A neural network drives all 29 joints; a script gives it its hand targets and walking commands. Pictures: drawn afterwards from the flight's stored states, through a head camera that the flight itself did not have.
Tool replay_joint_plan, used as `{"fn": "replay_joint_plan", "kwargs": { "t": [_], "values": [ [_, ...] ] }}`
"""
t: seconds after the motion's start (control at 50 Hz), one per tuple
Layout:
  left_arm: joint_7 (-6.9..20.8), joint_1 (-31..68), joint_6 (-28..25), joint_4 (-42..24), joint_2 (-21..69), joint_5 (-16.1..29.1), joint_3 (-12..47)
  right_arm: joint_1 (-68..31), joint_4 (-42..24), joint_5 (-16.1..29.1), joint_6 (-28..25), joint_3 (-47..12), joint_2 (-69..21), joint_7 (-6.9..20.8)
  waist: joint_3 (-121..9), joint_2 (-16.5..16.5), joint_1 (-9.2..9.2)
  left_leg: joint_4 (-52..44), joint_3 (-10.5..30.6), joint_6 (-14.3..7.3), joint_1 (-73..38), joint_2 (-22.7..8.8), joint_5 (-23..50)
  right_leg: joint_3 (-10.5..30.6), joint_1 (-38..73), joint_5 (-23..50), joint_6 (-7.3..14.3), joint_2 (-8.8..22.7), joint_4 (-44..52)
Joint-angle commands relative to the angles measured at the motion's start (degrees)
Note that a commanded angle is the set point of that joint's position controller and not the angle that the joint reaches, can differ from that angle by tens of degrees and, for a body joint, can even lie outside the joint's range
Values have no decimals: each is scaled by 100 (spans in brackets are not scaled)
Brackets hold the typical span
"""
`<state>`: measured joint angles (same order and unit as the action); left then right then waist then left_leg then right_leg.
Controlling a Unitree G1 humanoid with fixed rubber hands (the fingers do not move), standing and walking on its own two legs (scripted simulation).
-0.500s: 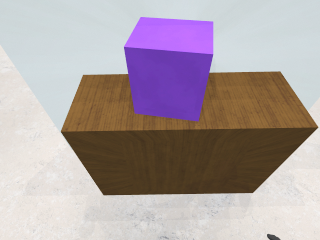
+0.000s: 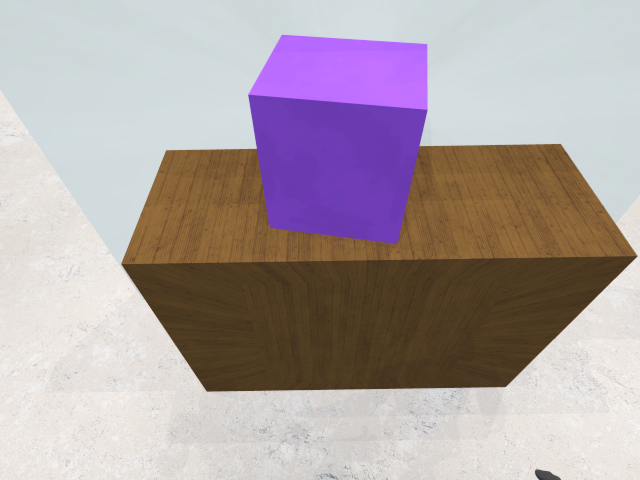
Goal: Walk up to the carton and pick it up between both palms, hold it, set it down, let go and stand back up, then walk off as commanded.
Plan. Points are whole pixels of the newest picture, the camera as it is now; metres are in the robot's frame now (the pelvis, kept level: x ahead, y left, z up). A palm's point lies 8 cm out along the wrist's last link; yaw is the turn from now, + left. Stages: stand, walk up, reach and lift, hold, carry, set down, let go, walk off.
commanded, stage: stand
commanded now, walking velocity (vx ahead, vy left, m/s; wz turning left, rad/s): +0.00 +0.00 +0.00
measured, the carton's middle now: (341, 143) +0.65 -0.03 +0.04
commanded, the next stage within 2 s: none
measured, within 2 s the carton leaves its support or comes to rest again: neither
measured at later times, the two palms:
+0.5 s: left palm out of the picture +0.07 +0.29 -0.12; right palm out of the picture +0.07 -0.29 -0.12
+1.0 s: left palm out of the picture +0.07 +0.29 -0.12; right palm out of the picture +0.08 -0.29 -0.12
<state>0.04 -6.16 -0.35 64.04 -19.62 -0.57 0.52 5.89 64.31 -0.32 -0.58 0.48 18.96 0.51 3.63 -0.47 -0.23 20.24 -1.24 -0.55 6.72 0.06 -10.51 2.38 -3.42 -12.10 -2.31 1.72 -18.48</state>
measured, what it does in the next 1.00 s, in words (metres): stands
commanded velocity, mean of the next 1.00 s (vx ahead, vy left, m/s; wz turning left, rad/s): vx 0.00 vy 0.00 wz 0.00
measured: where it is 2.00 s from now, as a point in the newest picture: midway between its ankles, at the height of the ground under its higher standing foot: outside the picture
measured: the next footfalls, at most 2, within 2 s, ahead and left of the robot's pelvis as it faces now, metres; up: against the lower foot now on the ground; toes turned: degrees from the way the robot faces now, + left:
none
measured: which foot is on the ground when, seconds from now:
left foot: down 0.00-1.00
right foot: down 0.00-1.00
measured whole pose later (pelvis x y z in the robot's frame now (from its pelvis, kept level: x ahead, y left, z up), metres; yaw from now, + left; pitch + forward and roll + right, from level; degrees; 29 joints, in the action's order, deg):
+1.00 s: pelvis +0.00 +0.00 +0.00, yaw +0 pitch -3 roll +0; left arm 0.0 -6.3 -0.4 63.8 -19.6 -0.6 0.5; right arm 6.1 64.2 -0.3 -0.6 0.6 18.8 0.4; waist 3.6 -0.5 -0.3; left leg 20.3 -1.2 -0.5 6.6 0.1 -10.7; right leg 2.3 -3.2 -12.3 -2.3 1.8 -18.4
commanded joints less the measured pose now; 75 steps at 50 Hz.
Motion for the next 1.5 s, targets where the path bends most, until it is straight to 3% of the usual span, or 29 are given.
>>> {"fn": "replay_joint_plan", "kwargs": {
  "t": [0.0, 1.48],
  "values": [
    [-80, 226, -118, -346, -1249, 0, -242, -267, -386, 6, -126, 246, 1309, -73, -466, 48, -1, -407, 566, -95, -208, -759, 918, 256, -205, 954, 283, 529, 286],
    [-83, 219, -118, -358, -1262, -5, -249, -215, -400, 5, -114, 264, 1311, -86, -422, 60, 10, -388, 555, -89, -195, -752, 935, 264, -194, 993, 297, 545, 308]
  ]
}}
